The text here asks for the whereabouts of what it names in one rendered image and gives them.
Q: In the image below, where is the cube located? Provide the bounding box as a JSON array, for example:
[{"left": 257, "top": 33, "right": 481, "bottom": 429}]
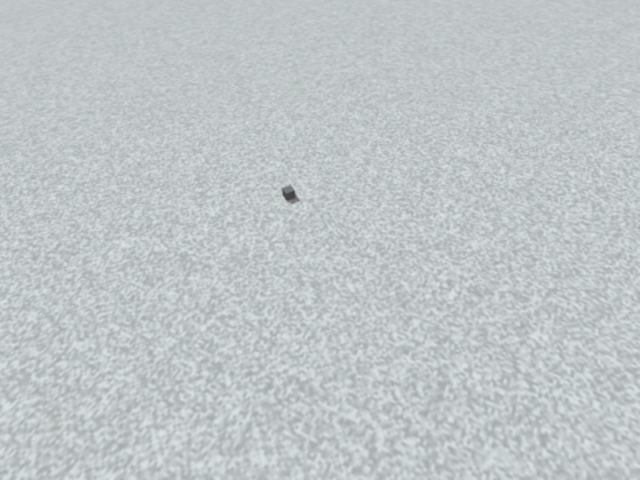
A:
[{"left": 282, "top": 185, "right": 296, "bottom": 201}]

